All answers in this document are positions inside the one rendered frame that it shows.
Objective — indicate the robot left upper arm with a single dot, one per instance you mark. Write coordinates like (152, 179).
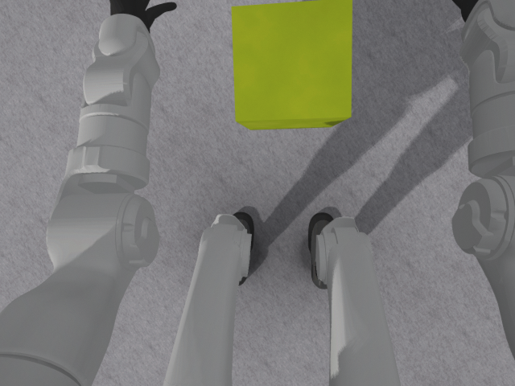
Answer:
(57, 334)

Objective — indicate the right robot shin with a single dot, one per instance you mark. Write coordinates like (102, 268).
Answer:
(342, 222)

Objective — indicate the left robot forearm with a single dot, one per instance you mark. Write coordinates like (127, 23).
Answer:
(110, 155)

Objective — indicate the right robot forearm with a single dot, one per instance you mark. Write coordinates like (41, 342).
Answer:
(488, 52)

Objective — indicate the left robot hand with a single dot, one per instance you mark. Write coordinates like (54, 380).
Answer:
(138, 8)

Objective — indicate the robot right upper arm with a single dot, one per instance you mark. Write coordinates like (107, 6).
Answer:
(484, 225)

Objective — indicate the right robot hand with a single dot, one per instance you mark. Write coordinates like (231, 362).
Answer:
(466, 7)

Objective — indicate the carton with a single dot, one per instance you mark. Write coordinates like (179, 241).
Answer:
(292, 64)

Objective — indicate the robot right thigh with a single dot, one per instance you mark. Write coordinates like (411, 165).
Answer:
(361, 351)

